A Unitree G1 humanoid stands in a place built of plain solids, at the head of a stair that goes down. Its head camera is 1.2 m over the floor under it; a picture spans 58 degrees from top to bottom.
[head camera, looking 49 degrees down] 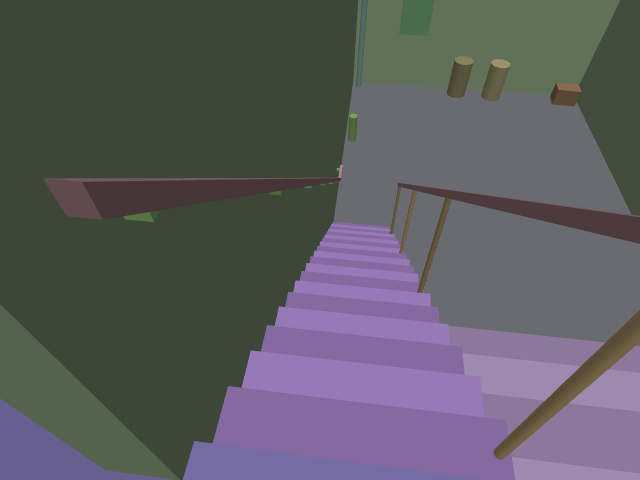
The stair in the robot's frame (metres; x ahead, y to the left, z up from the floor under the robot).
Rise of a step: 0.20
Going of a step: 0.23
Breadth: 0.89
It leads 7 degrees to the right of straight ahead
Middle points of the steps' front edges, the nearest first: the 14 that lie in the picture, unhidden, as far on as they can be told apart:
0.29 -0.11 0.00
0.52 -0.14 -0.19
0.74 -0.17 -0.39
0.97 -0.20 -0.58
1.20 -0.22 -0.78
1.42 -0.25 -0.97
1.65 -0.28 -1.17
1.87 -0.31 -1.37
2.10 -0.33 -1.56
2.33 -0.36 -1.76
2.55 -0.39 -1.95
2.78 -0.42 -2.15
3.00 -0.45 -2.34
3.23 -0.47 -2.53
